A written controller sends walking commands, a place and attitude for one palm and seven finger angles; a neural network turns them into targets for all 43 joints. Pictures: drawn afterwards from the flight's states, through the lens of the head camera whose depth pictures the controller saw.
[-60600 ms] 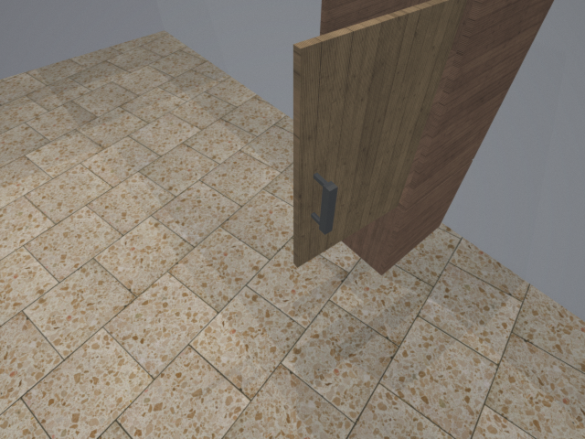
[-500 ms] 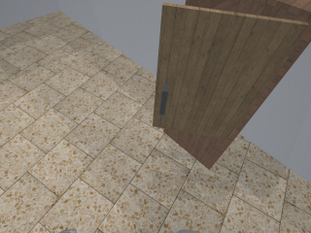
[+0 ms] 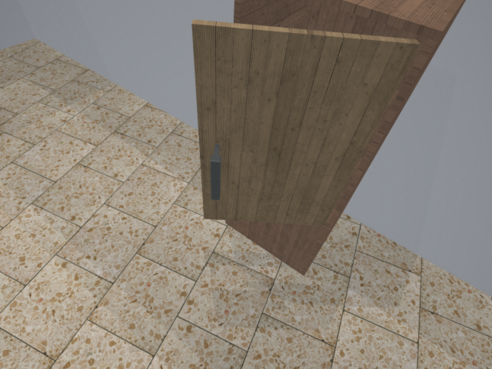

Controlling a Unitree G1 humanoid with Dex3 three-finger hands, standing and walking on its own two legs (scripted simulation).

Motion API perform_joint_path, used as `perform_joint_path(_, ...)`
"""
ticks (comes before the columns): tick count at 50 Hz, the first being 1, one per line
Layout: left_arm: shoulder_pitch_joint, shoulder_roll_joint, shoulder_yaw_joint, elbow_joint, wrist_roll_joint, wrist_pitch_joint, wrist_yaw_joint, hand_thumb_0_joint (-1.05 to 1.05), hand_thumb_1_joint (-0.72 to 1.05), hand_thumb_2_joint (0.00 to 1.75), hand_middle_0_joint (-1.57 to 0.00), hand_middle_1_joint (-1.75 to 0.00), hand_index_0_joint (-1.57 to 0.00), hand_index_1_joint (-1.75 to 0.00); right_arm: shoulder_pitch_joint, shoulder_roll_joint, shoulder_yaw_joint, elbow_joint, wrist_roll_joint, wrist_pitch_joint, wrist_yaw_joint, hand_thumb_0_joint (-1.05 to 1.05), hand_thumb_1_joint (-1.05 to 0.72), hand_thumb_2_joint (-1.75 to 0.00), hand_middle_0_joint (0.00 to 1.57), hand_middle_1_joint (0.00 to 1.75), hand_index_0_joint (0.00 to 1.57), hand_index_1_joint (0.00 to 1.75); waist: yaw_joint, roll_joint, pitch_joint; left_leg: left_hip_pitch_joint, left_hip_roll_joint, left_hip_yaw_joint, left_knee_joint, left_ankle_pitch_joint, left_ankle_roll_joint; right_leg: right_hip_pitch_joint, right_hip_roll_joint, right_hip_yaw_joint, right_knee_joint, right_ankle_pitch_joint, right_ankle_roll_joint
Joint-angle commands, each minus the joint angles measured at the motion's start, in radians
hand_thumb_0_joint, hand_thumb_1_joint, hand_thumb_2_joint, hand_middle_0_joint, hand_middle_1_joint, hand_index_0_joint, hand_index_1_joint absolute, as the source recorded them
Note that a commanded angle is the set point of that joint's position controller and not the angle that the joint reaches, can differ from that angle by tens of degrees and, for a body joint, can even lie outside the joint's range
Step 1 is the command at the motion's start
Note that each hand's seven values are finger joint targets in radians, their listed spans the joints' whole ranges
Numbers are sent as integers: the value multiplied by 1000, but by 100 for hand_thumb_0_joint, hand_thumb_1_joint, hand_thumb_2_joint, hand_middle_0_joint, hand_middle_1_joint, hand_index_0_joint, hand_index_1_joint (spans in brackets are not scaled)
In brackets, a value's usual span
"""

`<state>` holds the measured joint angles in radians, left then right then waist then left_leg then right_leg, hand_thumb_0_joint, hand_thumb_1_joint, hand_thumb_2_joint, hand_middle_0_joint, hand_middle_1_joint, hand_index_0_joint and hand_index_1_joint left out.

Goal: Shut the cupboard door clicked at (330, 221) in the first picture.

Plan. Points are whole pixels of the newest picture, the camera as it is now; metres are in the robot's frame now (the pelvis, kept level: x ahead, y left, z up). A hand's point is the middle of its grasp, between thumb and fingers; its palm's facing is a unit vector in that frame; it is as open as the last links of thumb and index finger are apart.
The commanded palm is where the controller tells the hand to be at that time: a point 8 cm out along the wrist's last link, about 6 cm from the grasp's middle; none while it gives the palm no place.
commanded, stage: take the last steps up to it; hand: left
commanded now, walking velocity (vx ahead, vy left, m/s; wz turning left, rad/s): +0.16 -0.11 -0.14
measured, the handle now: (216, 172) +0.56 +0.10 -0.08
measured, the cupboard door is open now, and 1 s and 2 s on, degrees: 34 34 34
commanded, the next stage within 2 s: come to a stop and stand still in 0.08 s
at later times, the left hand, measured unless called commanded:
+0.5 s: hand (194, 351) +0.18 +0.10 -0.16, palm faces -0.09 -0.97 -0.21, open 7.3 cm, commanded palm none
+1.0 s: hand out of the picture +0.04 +0.17 -0.17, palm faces +0.00 -0.97 -0.24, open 7.4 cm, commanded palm none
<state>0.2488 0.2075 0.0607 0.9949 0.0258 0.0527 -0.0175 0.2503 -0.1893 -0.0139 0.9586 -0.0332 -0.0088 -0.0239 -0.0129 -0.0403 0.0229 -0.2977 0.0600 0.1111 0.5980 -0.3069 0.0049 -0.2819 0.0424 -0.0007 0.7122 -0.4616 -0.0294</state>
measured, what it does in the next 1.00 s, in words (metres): steps on the spot: right foot, then left foot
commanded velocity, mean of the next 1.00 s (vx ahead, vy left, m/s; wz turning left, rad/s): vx -0.03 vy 0.05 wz -0.01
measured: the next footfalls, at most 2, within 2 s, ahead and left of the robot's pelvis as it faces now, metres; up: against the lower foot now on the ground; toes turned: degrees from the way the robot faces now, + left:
right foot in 0.32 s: +0.14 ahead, -0.20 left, +0.00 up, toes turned -8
left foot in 0.68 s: +0.09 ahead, +0.06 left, +0.00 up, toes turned +1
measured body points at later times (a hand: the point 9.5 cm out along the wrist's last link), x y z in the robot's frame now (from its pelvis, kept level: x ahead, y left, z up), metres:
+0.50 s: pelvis +0.07 -0.07 +0.00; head +0.12 -0.08 +0.45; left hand +0.18 +0.15 -0.14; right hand +0.05 -0.31 -0.16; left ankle +0.01 +0.06 -0.67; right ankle +0.10 -0.19 -0.73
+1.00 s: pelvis +0.04 -0.03 +0.01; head +0.07 -0.02 +0.46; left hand +0.05 +0.22 -0.15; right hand +0.11 -0.26 -0.14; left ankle +0.05 +0.06 -0.73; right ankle +0.00 -0.16 -0.73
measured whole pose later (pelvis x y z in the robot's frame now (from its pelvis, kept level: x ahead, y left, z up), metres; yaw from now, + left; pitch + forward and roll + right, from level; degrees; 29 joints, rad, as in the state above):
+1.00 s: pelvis +0.04 -0.03 +0.01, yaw -3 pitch +1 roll +1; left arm 0.28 0.22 0.03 1.08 0.02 0.04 0.03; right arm 0.18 -0.15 0.00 1.02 0.00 0.01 -0.03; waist 0.04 -0.04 0.03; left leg -0.24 -0.04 0.08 0.46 -0.23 0.05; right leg -0.17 -0.03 0.03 0.46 -0.32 0.01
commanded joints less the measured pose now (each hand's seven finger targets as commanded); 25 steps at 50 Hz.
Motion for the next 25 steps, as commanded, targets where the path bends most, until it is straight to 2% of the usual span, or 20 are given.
perform_joint_path(1, -121, 105, 28, -120, 14, -30, -15, 0, 90, 90, -20, -30, -20, -30, 168, -223, -46, -11, -9, -18, -27, 0, -90, -90, 20, 30, 20, 30, -54, 218, 75, 143, 390, -453, -400, 19, 155, -380, -84, 59, 438, -19, 15)
perform_joint_path(2, -99, 93, 30, -105, 10, -30, -22, 0, 90, 90, -20, -30, -20, -30, 125, -194, -38, -19, -9, -24, -28, 0, -90, -90, 20, 30, 20, 30, -25, 184, 76, 142, 341, -349, -390, 115, 135, -366, -87, 50, 444, 46, 26)
perform_joint_path(3, -83, 78, 28, -93, 7, -27, -25, 0, 90, 90, -20, -30, -20, -30, 116, -184, -35, -17, -7, -30, -29, 0, -90, -90, 20, 30, 20, 30, -15, 187, 59, 159, 308, -262, -371, 225, 120, -350, -88, 37, 428, 84, 36)
perform_joint_path(4, -79, 67, 24, -86, 4, -23, -25, 0, 90, 90, -20, -30, -20, -30, 129, -176, -33, -10, -6, -33, -29, 0, -90, -90, 20, 30, 20, 30, -15, 187, 45, 172, 288, -200, -356, 320, 114, -332, -89, 26, 399, 109, 42)
perform_joint_path(5, -86, 58, 20, -86, 1, -24, -26, 0, 90, 90, -20, -30, -20, -30, 138, -170, -33, -3, -4, -36, -29, 0, -90, -90, 20, 30, 20, 30, -16, 161, 40, 189, 277, -159, -340, 410, 112, -319, -85, 6, 362, 117, 45)
perform_joint_path(6, -82, 44, 16, -83, -1, -21, -26, 0, 90, 90, -20, -30, -20, -30, 138, -181, -36, 4, -5, -35, -27, 0, -90, -90, 20, 30, 20, 30, -11, 186, 21, 208, 274, -116, -331, 449, 114, -310, -92, -2, 314, 133, 50)
perform_joint_path(9, -120, 27, 3, -88, -1, -25, -25, 0, 90, 90, -20, -30, -20, -30, 155, -177, -46, 27, -5, -27, -17, 0, -90, -90, 20, 30, 20, 30, -27, 226, 15, 197, 244, -46, -313, 437, 104, -234, -90, -60, 127, 167, 52)
perform_joint_path(10, -134, 25, 1, -91, -1, -27, -20, 0, 90, 90, -20, -30, -20, -30, 147, -169, -47, 30, -4, -20, -16, 0, -90, -90, 20, 30, 20, 30, -32, 242, 43, 168, 238, -36, -297, 467, 104, -200, -79, -81, 75, 163, 51)
perform_joint_path(11, -130, 19, -1, -89, -2, -28, -16, 0, 90, 90, -20, -30, -20, -30, 137, -170, -48, 33, -4, -14, -15, 0, -90, -90, 20, 30, 20, 30, -27, 256, 31, 163, 232, -29, -266, 505, 101, -158, -68, -89, 19, 177, 51)
perform_joint_path(13, -73, 26, -2, -67, -4, -37, -5, 0, 90, 90, -20, -30, -20, -30, 107, -171, -53, 36, 3, -1, -17, 0, -90, -90, 20, 30, 20, 30, 1, 248, -3, 147, 209, -16, -168, 524, 69, -15, -48, -105, -138, 267, 44)
perform_joint_path(14, -15, 51, 2, -44, -3, -46, 1, 0, 90, 90, -20, -30, -20, -30, 103, -166, -55, 37, 10, 3, -14, 0, -90, -90, 20, 30, 20, 30, 29, 201, -32, 128, 171, 5, -101, 476, 34, 90, -47, -105, -254, 391, 43)
perform_joint_path(15, 42, 118, 10, -26, 0, -57, 14, 0, 90, 90, -20, -30, -20, -30, 114, -127, -49, 39, 19, 2, -5, 0, -90, -90, 20, 30, 20, 30, 49, 80, -65, 13, 122, 25, -16, 306, -9, 251, -133, -3, -279, 650, 27)
perform_joint_path(16, 79, 195, 22, -6, 5, -66, 29, 0, 90, 90, -20, -30, -20, -30, 139, -66, -39, 27, 29, 1, 3, 0, -90, -90, 20, 30, 20, 30, 55, -121, -128, -117, 20, 60, 96, -79, -46, 375, -336, 187, -272, 953, -45)
perform_joint_path(17, 96, 219, 16, -2, -1, -69, 28, 0, 90, 90, -20, -30, -20, -30, 144, -71, -39, 21, 38, 16, -2, 0, -90, -90, 20, 30, 20, 30, 54, -111, -138, -54, -8, 1, 222, -320, -42, 288, -428, 182, -300, 1101, -117)
perform_joint_path(18, 59, 209, 16, 2, -1, -69, 37, 0, 90, 90, -20, -30, -20, -30, 128, -50, -39, 25, 37, 31, -11, 0, -90, -90, 20, 30, 20, 30, 45, -171, -147, -77, -2, -56, 310, -358, -40, 269, -429, 212, -293, 1152, -152)
perform_joint_path(19, 28, 195, 16, -4, -2, -69, 46, 0, 90, 90, -20, -30, -20, -30, 134, -77, -40, 31, 36, 39, -17, 0, -90, -90, 20, 30, 20, 30, 39, -292, -164, -110, -2, -96, 384, -349, -43, 277, -425, 239, -286, 1185, -168)
perform_joint_path(20, -15, 176, 13, -15, -2, -58, 55, 0, 90, 90, -20, -30, -20, -30, 128, -95, -47, 42, 38, 43, -19, 0, -90, -90, 20, 30, 20, 30, 34, -256, -152, -113, 5, -121, 413, -312, -42, 260, -421, 212, -286, 1127, -185)
perform_joint_path(21, -38, 168, 15, -31, 1, -51, 59, 0, 90, 90, -20, -30, -20, -30, 99, -90, -45, 42, 36, 43, -14, 0, -90, -90, 20, 30, 20, 30, 36, -177, -124, -127, -9, -120, 452, -276, -43, 227, -403, 185, -284, 1092, -176)
perform_joint_path(22, -49, 168, 18, -39, 3, -49, 61, 0, 90, 90, -20, -30, -20, -30, 85, -84, -44, 40, 33, 47, -8, 0, -90, -90, 20, 30, 20, 30, 33, -134, -121, -126, -18, -121, 462, -245, -45, 191, -396, 163, -291, 1035, -167)
perform_joint_path(25, -84, 168, 26, -61, 7, -45, 64, 0, 90, 90, -20, -30, -20, -30, 70, -77, -48, 19, 25, 61, 7, 0, -90, -90, 20, 30, 20, 30, 23, -110, -111, -115, -30, -120, 444, -172, -54, 122, -387, 129, -337, 831, -158)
